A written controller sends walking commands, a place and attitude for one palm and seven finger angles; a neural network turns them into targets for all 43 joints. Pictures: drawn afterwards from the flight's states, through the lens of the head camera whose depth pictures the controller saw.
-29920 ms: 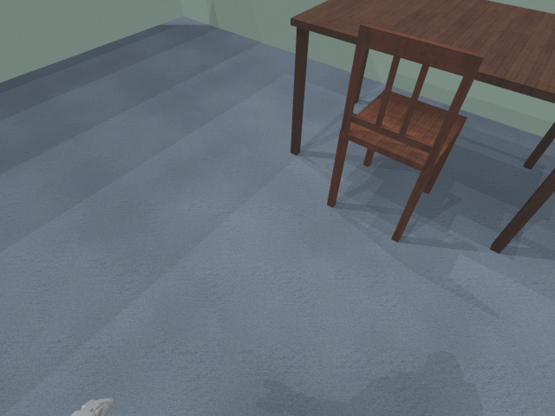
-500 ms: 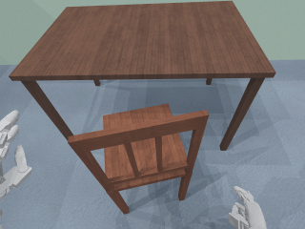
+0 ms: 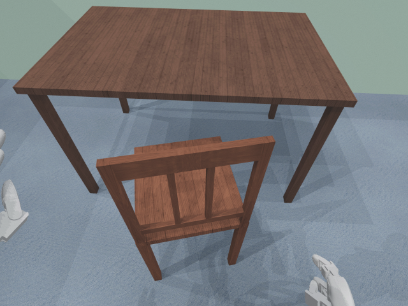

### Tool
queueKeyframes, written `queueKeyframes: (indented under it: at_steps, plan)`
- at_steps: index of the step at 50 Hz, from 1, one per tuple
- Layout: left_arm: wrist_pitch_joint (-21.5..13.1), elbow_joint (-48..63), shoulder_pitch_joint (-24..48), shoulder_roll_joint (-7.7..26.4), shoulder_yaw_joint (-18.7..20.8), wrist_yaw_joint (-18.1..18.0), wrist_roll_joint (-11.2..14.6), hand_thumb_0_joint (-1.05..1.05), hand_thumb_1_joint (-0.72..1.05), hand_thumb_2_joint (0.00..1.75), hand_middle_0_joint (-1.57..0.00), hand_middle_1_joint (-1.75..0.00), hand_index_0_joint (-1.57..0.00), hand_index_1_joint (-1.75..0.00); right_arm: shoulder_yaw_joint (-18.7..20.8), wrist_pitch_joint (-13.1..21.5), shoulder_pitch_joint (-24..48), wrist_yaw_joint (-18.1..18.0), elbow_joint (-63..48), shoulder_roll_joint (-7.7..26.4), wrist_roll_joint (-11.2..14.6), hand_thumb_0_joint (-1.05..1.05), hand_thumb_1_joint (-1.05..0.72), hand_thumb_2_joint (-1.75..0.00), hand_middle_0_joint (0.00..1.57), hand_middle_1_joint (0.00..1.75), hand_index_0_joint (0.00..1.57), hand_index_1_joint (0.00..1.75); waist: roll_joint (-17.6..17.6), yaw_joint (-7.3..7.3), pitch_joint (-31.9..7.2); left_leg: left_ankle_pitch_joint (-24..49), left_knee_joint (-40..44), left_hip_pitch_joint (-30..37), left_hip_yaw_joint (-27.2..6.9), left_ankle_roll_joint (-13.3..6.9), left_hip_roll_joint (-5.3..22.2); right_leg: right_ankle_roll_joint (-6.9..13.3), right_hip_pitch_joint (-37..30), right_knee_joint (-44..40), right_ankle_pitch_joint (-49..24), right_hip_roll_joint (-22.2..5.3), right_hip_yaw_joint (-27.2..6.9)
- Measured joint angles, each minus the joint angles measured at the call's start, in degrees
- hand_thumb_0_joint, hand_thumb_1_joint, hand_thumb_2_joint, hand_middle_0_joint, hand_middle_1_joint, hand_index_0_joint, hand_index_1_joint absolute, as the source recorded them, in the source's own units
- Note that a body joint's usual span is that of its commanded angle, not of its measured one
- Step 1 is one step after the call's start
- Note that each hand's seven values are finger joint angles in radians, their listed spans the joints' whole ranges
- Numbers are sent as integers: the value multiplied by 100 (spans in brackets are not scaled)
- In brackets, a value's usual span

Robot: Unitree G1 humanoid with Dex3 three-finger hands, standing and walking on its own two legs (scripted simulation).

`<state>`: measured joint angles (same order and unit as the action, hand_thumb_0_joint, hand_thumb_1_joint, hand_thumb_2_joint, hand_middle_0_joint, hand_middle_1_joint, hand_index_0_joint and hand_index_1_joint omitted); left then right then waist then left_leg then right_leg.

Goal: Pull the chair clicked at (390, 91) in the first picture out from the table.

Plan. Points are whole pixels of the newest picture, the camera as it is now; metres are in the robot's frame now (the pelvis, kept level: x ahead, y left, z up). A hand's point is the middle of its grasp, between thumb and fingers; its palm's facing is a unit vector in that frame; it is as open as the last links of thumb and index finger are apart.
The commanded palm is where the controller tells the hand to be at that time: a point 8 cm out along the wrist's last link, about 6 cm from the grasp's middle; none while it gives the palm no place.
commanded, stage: step back with the hand held close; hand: left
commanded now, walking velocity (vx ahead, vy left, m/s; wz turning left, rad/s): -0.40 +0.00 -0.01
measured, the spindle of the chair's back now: (174, 199) +0.39 +0.11 -0.10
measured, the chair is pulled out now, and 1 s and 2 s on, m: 0.18 0.18 0.18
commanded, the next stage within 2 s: stop stepping back and stand still in 1.14 s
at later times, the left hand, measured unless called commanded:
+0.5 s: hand (30, 209) +0.20 +0.25 +0.18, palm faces +0.43 -0.76 -0.49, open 7.4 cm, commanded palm +0.13 +0.30 +0.19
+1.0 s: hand (11, 258) +0.14 +0.24 +0.18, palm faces +0.39 -0.80 -0.46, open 7.5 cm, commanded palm +0.06 +0.29 +0.19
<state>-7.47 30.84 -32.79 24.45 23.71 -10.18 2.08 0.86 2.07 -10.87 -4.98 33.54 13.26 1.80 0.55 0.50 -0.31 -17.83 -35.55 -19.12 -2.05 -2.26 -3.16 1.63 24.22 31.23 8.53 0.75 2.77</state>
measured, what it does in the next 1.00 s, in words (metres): steps on the spot: right foot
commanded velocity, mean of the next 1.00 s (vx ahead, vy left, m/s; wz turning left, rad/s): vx -0.40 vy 0.00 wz -0.02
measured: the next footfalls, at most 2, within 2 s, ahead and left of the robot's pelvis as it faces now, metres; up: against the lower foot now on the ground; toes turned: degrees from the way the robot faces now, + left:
right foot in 0.86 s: -0.01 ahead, -0.12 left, +0.00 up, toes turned +0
left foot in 1.16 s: -0.09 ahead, +0.14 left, +0.00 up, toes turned +3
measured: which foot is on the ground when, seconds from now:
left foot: down 0.00-0.94, up 0.96-1.00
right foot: down 0.00-0.66, up 0.68-0.84, down 0.86-1.00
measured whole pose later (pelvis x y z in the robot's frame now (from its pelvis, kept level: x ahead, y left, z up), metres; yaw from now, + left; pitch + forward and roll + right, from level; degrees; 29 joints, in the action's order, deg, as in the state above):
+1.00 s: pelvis -0.08 -0.01 +0.01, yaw +1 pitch +3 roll -1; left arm -9.8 32.3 -25.8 23.0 22.4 -7.6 2.3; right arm 1.2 5.0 -4.1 -3.0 37.6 8.8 0.7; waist 0.1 1.3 3.1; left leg -21.7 -44.6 -25.5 -0.3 1.6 3.0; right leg 0.9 19.7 29.2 12.6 0.9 0.9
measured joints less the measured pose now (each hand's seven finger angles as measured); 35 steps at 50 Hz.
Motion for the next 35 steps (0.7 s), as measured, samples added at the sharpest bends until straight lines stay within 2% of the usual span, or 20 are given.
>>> queueKeyframes:
  at_steps: [5,12,18,23,26,29,31,33,35]
  plan:
    - [-60,34,146,-32,11,-12,22,2,88,90,-22,-30,-21,-30,37,-6,-1,54,76,13,-19,1,-90,-90,21,30,20,30,20,-9,-13,-37,-129,-125,-15,15,38,27,64,1,-24,37,25]
    - [-114,134,36,52,-18,1,6,1,88,90,-22,-30,-21,-30,67,-61,92,92,118,-26,-25,1,-90,-90,21,30,20,30,-98,-120,72,42,-115,-274,21,-23,16,-19,193,-67,-143,13,-5]
    - [-145,303,-14,267,274,57,-33,2,88,90,-22,-30,-21,-30,96,12,114,68,113,-155,-102,1,-90,-90,21,30,20,30,-246,-44,157,-72,-298,-272,172,-34,-27,-50,355,434,120,12,-232]
    - [-192,286,288,120,318,102,-24,2,88,90,-22,-30,-21,-30,98,-7,204,97,181,-187,-129,1,-90,-90,21,30,20,30,-149,18,149,-235,-592,-366,174,17,24,16,453,721,264,78,-243]
    - [-188,229,501,7,141,136,27,1,88,90,-22,-30,-21,-30,157,-96,253,161,204,-169,-97,1,-90,-90,21,30,20,30,-89,-77,147,-726,-985,-621,54,77,50,56,452,521,150,48,-84]
    - [-153,261,482,28,-7,153,45,1,88,90,-22,-30,-21,-30,176,-221,291,200,234,-195,-53,1,-90,-90,21,30,20,30,-290,-207,222,-1023,-1627,-763,109,107,96,48,352,146,-86,-122,13]
    - [-157,317,216,105,25,153,42,1,88,90,-22,-30,-21,-30,130,-288,291,191,192,-210,-38,1,-90,-90,21,30,20,30,-470,-268,214,-909,-1153,-519,198,113,209,14,348,-36,-228,-215,-7]
    - [-153,442,-138,172,73,141,64,1,88,90,-22,-30,-21,-30,107,-271,255,148,82,-130,-43,1,-90,-90,21,30,20,30,-443,-327,168,-449,-70,-128,165,64,405,-50,457,-19,-275,-214,44]
    - [-146,500,-245,282,112,111,35,1,88,90,-22,-30,-21,-30,191,-160,270,58,119,-129,-91,1,-90,-90,21,30,20,30,-421,-322,255,-45,-104,-255,103,236,414,-176,640,540,348,-160,-81]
